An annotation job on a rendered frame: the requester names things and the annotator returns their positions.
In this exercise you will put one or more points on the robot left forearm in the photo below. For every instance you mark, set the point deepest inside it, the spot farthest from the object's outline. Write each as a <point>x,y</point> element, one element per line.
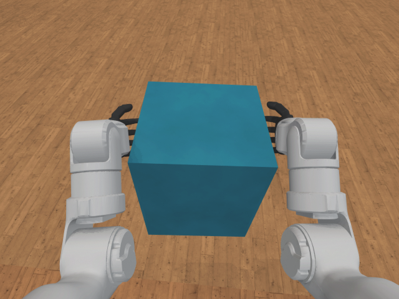
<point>96,150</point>

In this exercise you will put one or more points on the carton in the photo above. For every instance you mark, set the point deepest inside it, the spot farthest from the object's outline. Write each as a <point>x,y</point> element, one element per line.
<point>201,159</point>

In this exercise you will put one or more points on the robot right forearm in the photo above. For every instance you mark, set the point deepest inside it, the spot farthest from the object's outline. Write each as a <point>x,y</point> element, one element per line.
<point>311,147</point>

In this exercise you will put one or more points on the left robot hand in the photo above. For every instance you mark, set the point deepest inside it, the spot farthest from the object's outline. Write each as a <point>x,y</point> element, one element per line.
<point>116,115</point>

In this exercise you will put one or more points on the right robot upper arm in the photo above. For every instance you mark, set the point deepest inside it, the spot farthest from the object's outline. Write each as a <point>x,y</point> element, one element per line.
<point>324,258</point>

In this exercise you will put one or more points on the left robot upper arm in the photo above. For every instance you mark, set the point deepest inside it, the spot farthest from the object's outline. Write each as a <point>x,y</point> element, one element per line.
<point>95,261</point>

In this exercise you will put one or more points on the right robot hand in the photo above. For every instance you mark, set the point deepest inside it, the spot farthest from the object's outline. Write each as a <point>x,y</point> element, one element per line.
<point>278,107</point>

